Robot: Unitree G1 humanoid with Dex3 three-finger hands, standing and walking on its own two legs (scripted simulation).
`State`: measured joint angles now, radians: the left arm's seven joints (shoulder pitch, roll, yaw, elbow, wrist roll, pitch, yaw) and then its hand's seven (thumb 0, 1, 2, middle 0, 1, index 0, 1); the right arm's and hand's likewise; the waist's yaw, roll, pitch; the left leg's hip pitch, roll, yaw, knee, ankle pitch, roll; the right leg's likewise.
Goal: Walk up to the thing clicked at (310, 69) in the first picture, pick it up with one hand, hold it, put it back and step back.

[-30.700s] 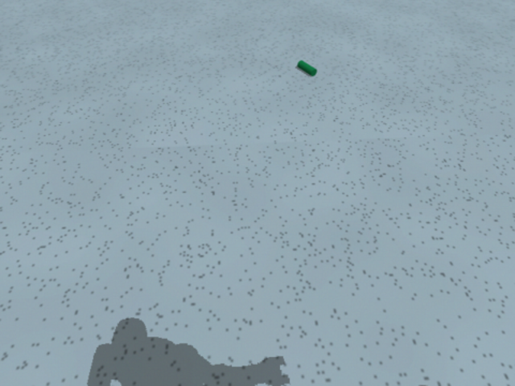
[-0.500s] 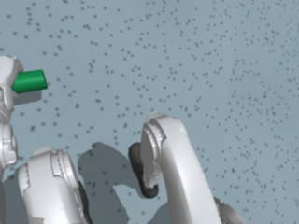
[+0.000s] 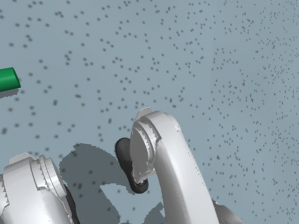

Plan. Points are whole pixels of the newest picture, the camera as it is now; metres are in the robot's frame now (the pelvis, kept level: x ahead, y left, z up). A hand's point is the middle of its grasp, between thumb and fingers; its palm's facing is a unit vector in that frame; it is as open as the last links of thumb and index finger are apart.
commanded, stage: rest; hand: left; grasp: from above
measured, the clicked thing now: out of the picture +0.50 +0.24 -0.27
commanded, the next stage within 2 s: open in 0.80 s
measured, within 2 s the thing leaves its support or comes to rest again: rests again in 1.16 s
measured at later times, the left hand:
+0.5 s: hand out of the picture +0.49 +0.24 -0.24, palm faces -0.45 -0.11 -0.89, open 8.2 cm
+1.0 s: hand out of the picture +0.50 +0.24 -0.25, palm faces -0.43 -0.09 -0.90, open 8.2 cm
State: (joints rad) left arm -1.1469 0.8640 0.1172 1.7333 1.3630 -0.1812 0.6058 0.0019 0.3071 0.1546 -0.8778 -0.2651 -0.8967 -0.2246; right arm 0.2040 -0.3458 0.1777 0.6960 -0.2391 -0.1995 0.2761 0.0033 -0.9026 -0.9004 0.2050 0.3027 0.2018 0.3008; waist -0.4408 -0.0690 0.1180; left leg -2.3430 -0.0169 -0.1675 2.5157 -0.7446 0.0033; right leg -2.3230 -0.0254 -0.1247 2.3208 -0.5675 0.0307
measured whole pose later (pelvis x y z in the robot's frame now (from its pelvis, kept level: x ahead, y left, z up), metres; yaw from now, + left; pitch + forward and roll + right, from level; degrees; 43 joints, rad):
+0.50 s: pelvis +0.00 +0.00 +0.00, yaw -2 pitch +31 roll -12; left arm -1.17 0.93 0.12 1.78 1.33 -0.17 0.62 0.00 0.32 0.12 -0.86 -0.29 -0.89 -0.23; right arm 0.18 -0.36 0.23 0.66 -0.23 -0.24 0.30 0.00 -0.91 -0.90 0.20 0.30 0.20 0.30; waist -0.46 -0.09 0.17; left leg -2.34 -0.01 -0.19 2.52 -0.74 0.01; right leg -2.31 -0.01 -0.15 2.30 -0.55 0.04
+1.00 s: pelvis -0.01 +0.00 +0.00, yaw -3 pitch +30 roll -14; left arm -1.21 0.98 0.07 1.82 1.34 -0.17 0.65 0.01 0.32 0.11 -0.86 -0.31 -0.90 -0.25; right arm 0.17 -0.38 0.29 0.63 -0.24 -0.27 0.30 0.00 -0.90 -0.91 0.20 0.30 0.20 0.30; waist -0.49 -0.12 0.19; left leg -2.32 -0.01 -0.21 2.52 -0.74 0.01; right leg -2.28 -0.01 -0.16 2.29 -0.55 0.04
